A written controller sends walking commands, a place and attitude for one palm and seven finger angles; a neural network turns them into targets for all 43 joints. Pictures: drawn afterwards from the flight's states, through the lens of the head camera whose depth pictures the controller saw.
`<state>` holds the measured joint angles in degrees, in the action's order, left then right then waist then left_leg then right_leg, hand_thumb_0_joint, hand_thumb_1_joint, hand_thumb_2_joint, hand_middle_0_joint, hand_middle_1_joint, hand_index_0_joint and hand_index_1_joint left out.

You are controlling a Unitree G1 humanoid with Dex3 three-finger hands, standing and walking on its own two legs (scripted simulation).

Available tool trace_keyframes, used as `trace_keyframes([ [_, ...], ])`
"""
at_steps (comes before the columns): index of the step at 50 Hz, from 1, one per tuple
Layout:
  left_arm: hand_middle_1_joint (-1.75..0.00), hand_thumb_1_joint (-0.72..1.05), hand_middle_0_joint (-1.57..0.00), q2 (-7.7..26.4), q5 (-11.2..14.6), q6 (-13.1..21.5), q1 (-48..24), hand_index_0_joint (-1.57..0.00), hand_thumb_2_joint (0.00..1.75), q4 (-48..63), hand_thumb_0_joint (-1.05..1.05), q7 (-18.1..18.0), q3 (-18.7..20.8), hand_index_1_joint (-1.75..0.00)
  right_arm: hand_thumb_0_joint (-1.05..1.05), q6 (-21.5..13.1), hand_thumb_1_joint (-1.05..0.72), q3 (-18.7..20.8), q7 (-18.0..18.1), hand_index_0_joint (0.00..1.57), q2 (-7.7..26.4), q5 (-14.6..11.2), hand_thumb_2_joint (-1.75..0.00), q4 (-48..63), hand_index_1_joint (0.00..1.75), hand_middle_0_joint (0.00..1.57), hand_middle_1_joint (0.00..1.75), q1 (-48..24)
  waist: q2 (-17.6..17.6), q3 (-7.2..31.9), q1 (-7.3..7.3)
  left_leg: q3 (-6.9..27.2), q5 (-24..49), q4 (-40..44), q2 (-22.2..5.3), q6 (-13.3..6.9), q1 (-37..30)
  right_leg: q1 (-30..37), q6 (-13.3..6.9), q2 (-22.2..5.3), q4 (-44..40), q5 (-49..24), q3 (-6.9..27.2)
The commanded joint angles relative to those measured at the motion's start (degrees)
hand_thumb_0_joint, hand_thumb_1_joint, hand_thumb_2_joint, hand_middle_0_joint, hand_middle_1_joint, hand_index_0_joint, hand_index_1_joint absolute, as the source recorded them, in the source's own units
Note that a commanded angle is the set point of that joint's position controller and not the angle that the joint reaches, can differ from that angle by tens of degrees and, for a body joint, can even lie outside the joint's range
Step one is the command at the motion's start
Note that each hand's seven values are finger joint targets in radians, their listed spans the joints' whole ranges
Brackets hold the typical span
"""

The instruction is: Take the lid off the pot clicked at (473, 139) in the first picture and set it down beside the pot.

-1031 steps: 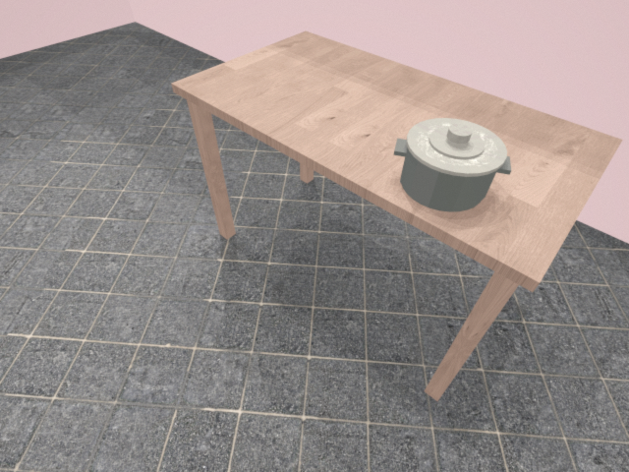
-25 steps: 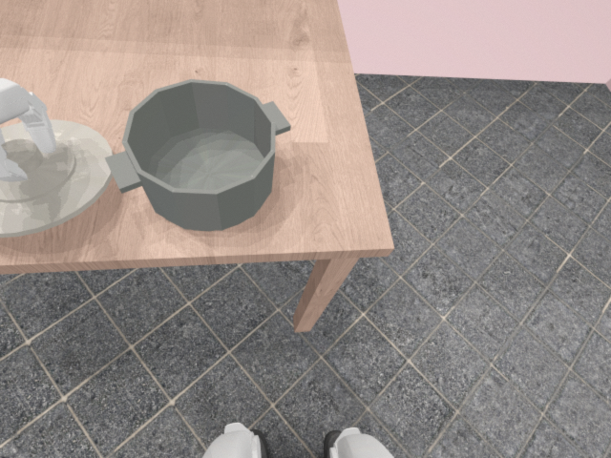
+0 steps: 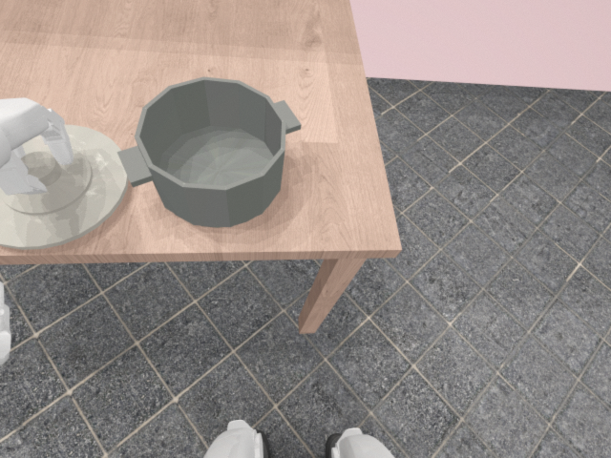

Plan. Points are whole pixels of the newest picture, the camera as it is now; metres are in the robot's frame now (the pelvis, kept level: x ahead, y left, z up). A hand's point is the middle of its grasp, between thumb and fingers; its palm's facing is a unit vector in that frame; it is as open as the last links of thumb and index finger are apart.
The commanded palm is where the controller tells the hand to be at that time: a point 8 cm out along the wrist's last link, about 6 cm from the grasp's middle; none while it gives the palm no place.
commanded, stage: open the fingers wide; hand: left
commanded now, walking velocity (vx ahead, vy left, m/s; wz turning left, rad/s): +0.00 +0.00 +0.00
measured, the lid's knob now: (39, 169) +0.49 +0.33 +0.01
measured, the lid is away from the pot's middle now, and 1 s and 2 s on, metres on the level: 0.23 0.24 0.24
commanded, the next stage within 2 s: raise the empty hand in 0.90 s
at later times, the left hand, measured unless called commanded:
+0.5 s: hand (14, 173) +0.46 +0.33 +0.05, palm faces -0.48 -0.11 -0.87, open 8.6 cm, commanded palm +0.51 +0.31 +0.10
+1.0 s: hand (10, 173) +0.46 +0.33 +0.05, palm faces -0.48 -0.11 -0.87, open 10.9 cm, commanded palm +0.51 +0.31 +0.11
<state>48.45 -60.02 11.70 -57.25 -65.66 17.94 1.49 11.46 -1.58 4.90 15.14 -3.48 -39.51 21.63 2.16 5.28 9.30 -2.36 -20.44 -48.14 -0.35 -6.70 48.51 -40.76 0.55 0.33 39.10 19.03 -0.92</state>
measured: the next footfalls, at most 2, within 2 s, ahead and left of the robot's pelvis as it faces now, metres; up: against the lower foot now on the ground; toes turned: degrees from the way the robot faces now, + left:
none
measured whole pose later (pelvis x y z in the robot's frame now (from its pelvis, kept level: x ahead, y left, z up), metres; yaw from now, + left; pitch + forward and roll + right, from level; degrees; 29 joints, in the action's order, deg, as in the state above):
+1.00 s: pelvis -0.01 -0.01 +0.00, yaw +0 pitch +20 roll -6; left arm 49.9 -59.3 12.8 -58.4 -66.7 19.5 0.2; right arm 10.5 -1.7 5.5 16.0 -4.1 -39.4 21.3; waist 2.0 5.2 9.1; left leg -1.9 -20.1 -49.2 -0.4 -6.4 48.9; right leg -41.3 0.7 0.6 40.7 19.3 -0.8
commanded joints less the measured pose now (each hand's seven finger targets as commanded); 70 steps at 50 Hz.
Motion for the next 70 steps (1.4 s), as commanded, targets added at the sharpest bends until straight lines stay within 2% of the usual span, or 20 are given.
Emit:
trace_keyframes([
  [1, -1.06, 0.51, -0.72, 19.4, 0.5, -0.3, -26.3, -0.72, 0.76, 10.9, 0.0, -2.4, 3.7, -1.05, 0.0, -0.7, -0.9, 4.0, 1.3, 0.2, 12.9, 0.0, -0.9, 2.1, 0.3, 0.2, 0.3, 9.2, 12.9, 26.3, -0.43, 9.3, 30.6, 4.3, -1.9, 5.4, -40.8, -8.5, -3.0, 5.1, -3.0, -5.9, -3.8],
  [3, -1.05, 0.48, -0.69, 16.8, 1.2, -0.5, -26.9, -0.69, 0.74, 9.9, 0.0, -1.9, 1.4, -1.05, 0.0, -1.0, -0.9, 3.9, 1.3, 0.2, 12.9, -0.2, -0.9, 2.0, 0.3, 0.2, 0.3, 8.8, 10.8, 23.8, 0.59, 8.8, 26.4, 4.6, -1.8, 4.5, -38.5, -8.9, -2.9, 4.9, -3.4, -5.1, -3.6],
  [5, -1.04, 0.45, -0.66, 15.5, 1.8, 0.2, -30.0, -0.66, 0.72, 13.3, 0.0, -1.2, 0.1, -1.04, 0.0, -1.2, -0.9, 4.1, 1.6, 0.2, 13.2, -0.1, -0.9, 1.5, 0.3, 0.2, 0.3, 9.1, 13.1, 26.2, 0.74, 9.6, 28.3, 4.7, -2.3, 4.9, -41.7, -9.7, -2.8, 4.7, -3.2, -5.1, -3.6],
  [6, -1.04, 0.44, -0.64, 16.8, 1.6, 0.6, -30.2, -0.65, 0.71, 14.8, 0.0, -1.1, 1.4, -1.04, 0.0, -1.4, -0.9, 4.4, 1.7, 0.2, 13.1, 0.0, -0.9, 1.5, 0.3, 0.2, 0.3, 9.0, 14.5, 27.5, 0.21, 10.0, 29.3, 4.4, -2.5, 5.1, -43.3, -10.0, -2.9, 4.7, -3.1, -5.3, -3.6],
  [8, -1.04, 0.41, -0.61, 17.0, 1.9, 0.7, -26.7, -0.62, 0.68, 11.3, 0.0, -1.0, 2.0, -1.03, 0.0, -1.6, -0.9, 4.1, 1.9, 0.2, 12.9, -0.2, -0.9, 1.9, 0.3, 0.2, 0.3, 8.8, 10.5, 26.2, 0.53, 9.3, 28.1, 4.0, -1.9, 4.6, -40.4, -8.9, -2.8, 4.8, -3.0, -5.7, -3.6],
  [20, -1.01, 0.24, -0.43, 15.9, 2.0, 0.6, -26.8, -0.44, 0.54, 11.6, 0.0, -1.5, 1.3, -1.01, 0.0, -1.8, -0.9, 4.0, 1.8, 0.2, 13.1, -0.1, -0.9, 1.7, 0.3, 0.2, 0.3, 8.9, 10.8, 26.3, 0.08, 8.9, 28.9, 4.0, -1.9, 4.7, -39.5, -8.6, -3.0, 4.8, -2.4, -5.9, -3.8],
  [23, -0.99, 0.19, -0.39, 15.8, 2.0, -0.2, -25.7, -0.39, 0.52, 8.1, 0.0, -1.0, 0.4, -0.99, 0.0, -1.6, -0.9, 3.7, 1.5, 0.2, 13.2, -0.5, -0.9, 2.2, 0.3, 0.2, 0.3, 8.5, 7.8, 22.8, 0.34, 7.9, 22.1, 4.2, -1.1, 3.6, -34.2, -7.7, -3.0, 4.8, -2.6, -4.6, -3.6],
  [26, -0.98, 0.14, -0.35, 17.6, 1.5, 0.7, -27.5, -0.35, 0.5, 11.6, 0.0, -0.6, 1.7, -0.98, 0.0, -1.4, -0.9, 3.9, 1.6, 0.2, 13.2, -0.2, -0.9, 2.0, 0.3, 0.2, 0.3, 9.0, 11.8, 26.4, -0.28, 8.8, 26.7, 3.9, -1.6, 4.4, -38.5, -8.5, -3.2, 4.9, -2.1, -5.0, -3.7],
  [30, -0.97, 0.08, -0.29, 18.1, 2.0, 0.9, -26.5, -0.29, 0.46, 9.6, 0.0, -0.4, 2.2, -0.97, 0.0, -1.4, -0.9, 3.7, 1.9, 0.2, 13.3, -0.3, -0.9, 1.9, 0.3, 0.2, 0.3, 9.0, 8.8, 25.1, 0.36, 7.9, 26.0, 3.6, -1.5, 3.8, -36.1, -7.5, -2.9, 4.9, -2.2, -5.8, -3.6],
  [35, -0.97, 0.08, -0.29, 18.1, 1.4, 1.2, -26.0, -0.29, 0.46, 11.5, 0.0, -0.5, 2.7, -0.97, 0.0, -1.2, -0.9, 4.0, 1.5, 0.2, 13.0, -0.1, -0.9, 2.0, 0.3, 0.2, 0.3, 9.3, 12.2, 26.7, -0.49, 8.8, 30.3, 3.6, -1.9, 4.9, -39.4, -8.7, -3.2, 5.2, -2.0, -5.8, -3.9],
  [38, -0.97, 0.08, -0.29, 18.9, 1.6, 0.7, -23.4, -0.29, 0.46, 7.7, 0.0, -0.5, 3.3, -0.97, 0.0, -1.1, -0.9, 3.7, 1.5, 0.2, 12.9, -0.3, -0.9, 2.5, 0.3, 0.2, 0.3, 9.0, 7.8, 24.0, 0.03, 7.5, 25.5, 3.5, -1.1, 3.7, -34.8, -7.1, -2.9, 5.2, -2.5, -5.9, -3.5],
  [42, -0.97, 0.08, -0.29, 17.1, 1.4, 0.8, -26.3, -0.29, 0.46, 10.7, 0.0, -0.4, 1.6, -0.97, 0.0, -1.0, -0.9, 4.0, 1.4, 0.2, 13.0, -0.3, -0.9, 2.2, 0.3, 0.2, 0.3, 9.0, 11.5, 25.2, -0.1, 8.4, 25.9, 4.0, -1.6, 4.3, -37.8, -8.9, -3.2, 5.1, -2.4, -4.7, -3.6],
  [48, -0.97, 0.08, -0.29, 18.7, 1.8, 1.1, -24.5, -0.29, 0.45, 8.2, 0.0, -0.4, 2.9, -0.97, 0.0, -1.2, -0.9, 3.7, 1.7, 0.2, 13.1, -0.5, -0.9, 2.4, 0.3, 0.2, 0.3, 8.7, 7.4, 23.6, 0.37, 7.9, 22.7, 4.0, -1.3, 3.5, -34.7, -7.7, -2.9, 5.0, -2.5, -4.7, -3.5],
  [53, -0.97, 0.08, -0.29, 18.6, 1.4, 1.3, -29.5, -0.29, 0.46, 15.5, 0.0, -0.9, 2.7, -0.97, 0.0, -1.4, -0.9, 4.3, 1.5, 0.2, 13.0, -0.1, -0.9, 2.0, 0.3, 0.2, 0.3, 8.8, 14.9, 28.2, -0.66, 10.1, 28.1, 4.4, -2.4, 5.3, -42.2, -9.8, -3.3, 4.7, -2.4, -4.8, -3.6],
  [55, -0.97, 0.08, -0.29, 18.0, 2.1, 1.1, -28.0, -0.29, 0.46, 14.0, 0.0, -0.7, 2.9, -0.97, 0.0, -1.5, -0.9, 4.3, 1.6, 0.2, 12.9, -0.1, -0.9, 1.9, 0.3, 0.2, 0.3, 9.2, 12.4, 29.1, -0.27, 9.8, 31.6, 4.1, -2.4, 5.3, -43.5, -8.9, -2.9, 4.9, -2.7, -6.0, -3.6],
  [58, -0.97, 0.08, -0.29, 16.9, 2.4, -0.5, -28.3, -0.29, 0.46, 10.1, 0.0, -0.6, 1.1, -0.97, 0.0, -1.6, -0.9, 3.8, 1.5, 0.2, 13.1, -0.7, -0.9, 2.0, 0.3, 0.2, 0.3, 8.6, 9.2, 23.9, 0.15, 8.9, 22.6, 5.7, -1.6, 4.1, -37.6, -7.5, -2.9, 4.7, -3.6, -4.5, -3.4],
  [60, -0.97, 0.08, -0.29, 17.2, 1.9, -0.4, -30.1, -0.29, 0.46, 13.6, 0.0, -0.5, 1.4, -0.97, 0.0, -1.8, -0.9, 4.1, 1.3, 0.2, 13.1, -0.4, -0.9, 1.9, 0.3, 0.2, 0.3, 8.8, 12.9, 26.7, -0.77, 9.7, 27.8, 5.9, -2.1, 5.1, -42.0, -7.7, -3.2, 4.8, -3.5, -5.1, -3.6],
  [62, -0.97, 0.08, -0.29, 17.9, 1.8, -0.9, -27.3, -0.29, 0.46, 10.0, 0.0, -0.3, 2.1, -0.97, 0.0, -1.8, -0.9, 3.9, 1.3, 0.2, 12.9, -0.7, -0.9, 2.3, 0.3, 0.2, 0.3, 8.6, 9.5, 24.8, -0.71, 9.1, 26.9, 5.7, -1.6, 4.7, -39.8, -6.3, -3.1, 4.8, -4.0, -5.8, -3.5],
  [64, -0.97, 0.08, -0.29, 13.4, 2.6, -1.3, -29.4, -0.29, 0.46, 10.9, 0.0, 0.6, -1.3, -0.97, 0.0, -2.0, -0.9, 4.0, 1.1, 0.2, 12.8, -0.9, -0.9, 2.2, 0.3, 0.2, 0.3, 8.4, 10.5, 24.0, -0.36, 9.0, 27.2, 6.4, -1.6, 4.6, -40.3, -6.9, -3.1, 4.7, -4.4, -5.9, -3.6],
  [70, -0.97, 0.08, -0.29, 15.9, 2.5, -1.2, -31.8, -0.29, 0.46, 13.6, 0.0, 1.4, 0.0, -0.97, 0.0, -2.1, -0.9, 4.3, 1.0, 0.2, 13.1, -0.7, -0.9, 2.0, 0.3, 0.2, 0.3, 8.5, 11.6, 26.2, -1.04, 9.7, 30.4, 7.1, -1.9, 5.2, -43.6, -5.3, -3.1, 4.7, -5.2, -6.8, -3.4],
])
